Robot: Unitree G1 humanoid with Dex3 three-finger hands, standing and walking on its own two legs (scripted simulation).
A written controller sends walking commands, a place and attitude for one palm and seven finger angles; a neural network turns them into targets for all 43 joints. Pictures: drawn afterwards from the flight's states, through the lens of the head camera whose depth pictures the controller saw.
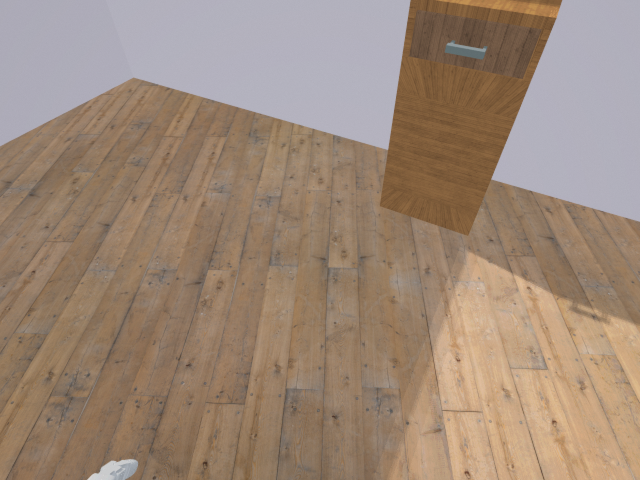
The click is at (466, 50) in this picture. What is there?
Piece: drawer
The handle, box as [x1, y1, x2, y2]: [445, 40, 487, 59]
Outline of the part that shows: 446,45 445,52 482,59 487,46 484,46 482,49 458,45 455,44 453,40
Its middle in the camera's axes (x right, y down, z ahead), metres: +0.45 -0.59 +1.20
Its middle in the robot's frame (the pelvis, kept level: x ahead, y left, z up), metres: +1.31 -0.40 +0.01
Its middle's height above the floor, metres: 0.78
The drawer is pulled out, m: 0.00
